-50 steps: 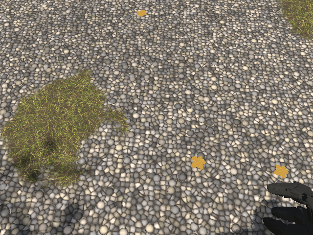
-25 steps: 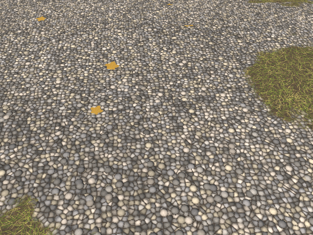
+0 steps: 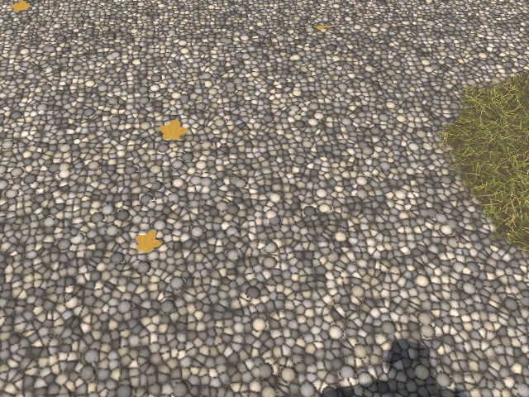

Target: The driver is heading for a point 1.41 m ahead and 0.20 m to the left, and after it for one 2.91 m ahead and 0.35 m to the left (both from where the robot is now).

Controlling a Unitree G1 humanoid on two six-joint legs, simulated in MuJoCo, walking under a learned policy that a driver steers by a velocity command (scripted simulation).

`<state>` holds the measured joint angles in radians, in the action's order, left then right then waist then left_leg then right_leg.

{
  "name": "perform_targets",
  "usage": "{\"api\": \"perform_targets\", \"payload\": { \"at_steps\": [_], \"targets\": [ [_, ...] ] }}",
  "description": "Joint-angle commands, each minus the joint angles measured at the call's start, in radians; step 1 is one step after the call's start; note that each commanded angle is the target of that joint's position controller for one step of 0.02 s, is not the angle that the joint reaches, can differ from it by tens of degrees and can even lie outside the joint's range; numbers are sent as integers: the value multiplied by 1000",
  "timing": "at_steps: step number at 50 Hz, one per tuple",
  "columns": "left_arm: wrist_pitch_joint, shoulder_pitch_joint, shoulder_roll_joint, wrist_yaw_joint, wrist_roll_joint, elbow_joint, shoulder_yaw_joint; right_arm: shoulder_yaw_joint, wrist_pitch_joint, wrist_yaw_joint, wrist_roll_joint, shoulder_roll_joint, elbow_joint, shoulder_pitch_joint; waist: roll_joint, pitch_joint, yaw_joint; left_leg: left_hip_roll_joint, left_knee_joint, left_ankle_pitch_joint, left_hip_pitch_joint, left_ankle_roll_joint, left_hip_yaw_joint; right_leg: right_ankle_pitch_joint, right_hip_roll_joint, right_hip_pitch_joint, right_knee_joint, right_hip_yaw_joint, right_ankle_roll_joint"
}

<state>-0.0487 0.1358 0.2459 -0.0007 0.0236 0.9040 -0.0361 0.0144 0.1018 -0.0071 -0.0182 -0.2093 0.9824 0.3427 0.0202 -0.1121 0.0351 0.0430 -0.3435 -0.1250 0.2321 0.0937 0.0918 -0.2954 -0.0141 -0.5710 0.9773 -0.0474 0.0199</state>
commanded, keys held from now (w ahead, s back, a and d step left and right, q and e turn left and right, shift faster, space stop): shift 1.00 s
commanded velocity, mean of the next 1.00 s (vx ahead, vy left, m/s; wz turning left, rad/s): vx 0.05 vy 0.00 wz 0.00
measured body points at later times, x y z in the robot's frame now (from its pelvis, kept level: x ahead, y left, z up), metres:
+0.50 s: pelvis +0.12 -0.02 -0.01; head +0.13 -0.02 +0.44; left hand +0.17 +0.22 -0.16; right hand +0.12 -0.25 -0.17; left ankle +0.05 +0.07 -0.75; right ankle +0.18 -0.11 -0.75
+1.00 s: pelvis +0.13 -0.01 +0.00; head +0.12 +0.00 +0.45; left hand +0.11 +0.21 -0.17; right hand +0.08 -0.21 -0.17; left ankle +0.05 +0.07 -0.75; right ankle +0.18 -0.11 -0.75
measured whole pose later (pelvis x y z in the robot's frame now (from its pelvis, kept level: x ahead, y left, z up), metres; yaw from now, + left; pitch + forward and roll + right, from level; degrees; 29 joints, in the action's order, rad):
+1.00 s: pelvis +0.13 -0.01 +0.00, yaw +0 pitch -2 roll -1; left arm 0.00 0.28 0.13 -0.04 0.00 1.17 0.00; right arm -0.03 0.02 0.05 -0.01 -0.12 1.15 0.37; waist 0.00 -0.02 -0.01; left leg 0.03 -0.37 -0.32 0.02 0.05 0.06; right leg -0.13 0.03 -0.23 0.40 0.04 0.03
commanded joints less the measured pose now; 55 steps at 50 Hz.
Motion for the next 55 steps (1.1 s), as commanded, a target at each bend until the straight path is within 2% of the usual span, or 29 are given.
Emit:
{"api": "perform_targets", "payload": {
  "at_steps": [1, 3, 5, 7, 8, 9, 10, 11, 12, 13, 14, 15, 16, 17, 19, 22, 28, 36, 55],
  "targets": [
    [12, 175, 0, -1, -4, 19, 14, 14, 15, -3, 7, -111, -56, -53, -145, 191, -91, -187, 57, 859, 7, 84, -35, 183, 8, 235, -192, 79, 6],
    [10, 128, 9, -5, -8, 19, 18, 12, 6, -3, 14, -103, -37, -14, -146, 188, -63, -192, 51, 767, -24, 74, -40, 264, 6, 258, -264, 87, 10],
    [6, 99, 18, -12, -6, 19, 20, 12, -7, 3, 13, -101, -19, 12, -133, 162, -50, -214, 31, 677, -46, 73, -63, 261, 0, 272, -316, 81, 18],
    [-2, 101, 23, -19, 1, 29, 19, 13, -24, 12, 12, -101, -7, 15, -112, 120, -53, -230, -22, 580, -55, 64, -87, 240, -1, 302, -409, 79, 33],
    [-10, 127, 23, -22, 4, 46, 18, 12, -31, 17, 15, -97, -1, 16, -87, 105, -64, -216, -70, 495, -46, 44, -92, 296, -3, 353, -503, 72, 43],
    [-23, 148, 59, -26, 7, 57, 12, 14, -34, 22, 7, -96, 6, 61, -19, 107, -51, -177, -123, 333, -29, 8, -91, 562, -61, 422, -559, 5, 53],
    [-31, 182, 105, -28, 6, 66, 3, 10, -37, 28, -1, -70, 16, 152, 75, 146, -7, -119, -183, 22, 17, -15, -68, 962, -191, 518, -505, -96, 95],
    [-19, 173, 78, -27, -12, 66, 11, -3, -56, 35, 17, -1, 61, 265, 164, 219, 9, -48, -247, -293, -6, -35, -42, 1081, -298, 524, -504, -186, 220],
    [-8, 163, 41, -27, -12, 58, 20, 7, -76, 46, 14, -40, 74, 236, 138, 210, -13, -30, -270, -372, -19, -42, -48, 952, -313, 471, -549, -245, 257],
    [1, 125, 35, -30, -7, 54, 24, 13, -90, 47, 10, -51, 64, 187, 130, 184, -5, -27, -254, -366, -31, -43, -60, 801, -290, 414, -586, -244, 249],
    [9, 81, 30, -33, -2, 51, 28, 11, -99, 45, 10, -42, 62, 155, 116, 179, 12, -34, -197, -316, -69, -44, -69, 654, -253, 365, -611, -218, 213],
    [14, 46, 25, -36, -4, 49, 29, 7, -105, 41, 8, -34, 64, 140, 101, 160, 32, -52, -113, -227, -112, -44, -82, 513, -206, 311, -627, -170, 155],
    [19, 38, 31, -37, -12, 55, 25, 3, -105, 39, 0, -32, 63, 117, 88, 127, 27, -75, -51, -164, -115, -46, -107, 376, -155, 290, -625, -129, 103],
    [20, 61, 33, -34, -18, 63, 21, 3, -102, 39, -5, -45, 67, 95, 47, 99, 1, -99, -37, -140, -97, -45, -121, 299, -116, 296, -624, -96, 78],
    [20, 99, 29, -35, -26, 91, 15, -1, -95, 42, 1, -37, 81, 80, -12, 91, -19, -121, -15, -97, -65, -39, -135, 334, -90, 366, -600, -66, 70],
    [19, 119, 22, -33, -21, 116, 11, -4, -85, 51, 7, -36, 90, 65, -27, 109, -30, -130, 8, -42, -69, -39, -138, 424, -91, 429, -576, -57, 75],
    [34, 131, 5, -36, -20, 159, 13, -12, -89, 56, 4, -17, 114, 66, -33, 63, -36, -141, 35, -50, -65, -35, -143, 344, -79, 417, -597, -47, 61],
    [42, 157, -9, -38, -20, 208, 20, -22, -88, 59, 5, -4, 139, 87, -33, 35, -38, -148, 56, -65, -58, -32, -148, 289, -74, 417, -619, -46, 47],
    [46, 207, -52, -40, -21, 272, 35, -33, -79, 60, 6, 34, 168, 140, -34, 10, -41, -149, 77, -53, -50, -28, -151, 252, -72, 404, -620, -40, 28]
  ]
}}
Keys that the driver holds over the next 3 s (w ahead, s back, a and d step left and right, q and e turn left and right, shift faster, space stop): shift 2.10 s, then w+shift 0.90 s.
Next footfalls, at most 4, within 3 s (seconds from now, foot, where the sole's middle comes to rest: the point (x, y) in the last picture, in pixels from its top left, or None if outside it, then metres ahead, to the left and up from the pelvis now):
0.18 right None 0.22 -0.11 -0.78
2.50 right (322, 365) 0.48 -0.15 -0.78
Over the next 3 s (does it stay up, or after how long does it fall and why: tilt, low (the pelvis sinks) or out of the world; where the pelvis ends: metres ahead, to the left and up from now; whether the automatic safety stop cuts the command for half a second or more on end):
stays up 0.72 -0.07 -0.04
